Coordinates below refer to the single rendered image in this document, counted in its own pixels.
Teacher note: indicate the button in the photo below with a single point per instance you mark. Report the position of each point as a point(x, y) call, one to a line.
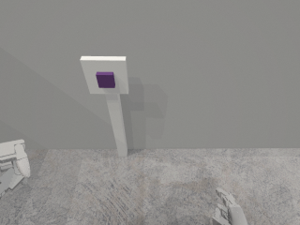
point(105, 79)

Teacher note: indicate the left robot hand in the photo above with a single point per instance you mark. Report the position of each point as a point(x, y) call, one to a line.
point(15, 163)

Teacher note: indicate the right robot hand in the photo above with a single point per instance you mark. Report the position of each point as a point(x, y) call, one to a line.
point(233, 215)

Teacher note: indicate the panel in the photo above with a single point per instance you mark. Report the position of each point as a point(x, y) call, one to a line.
point(118, 65)

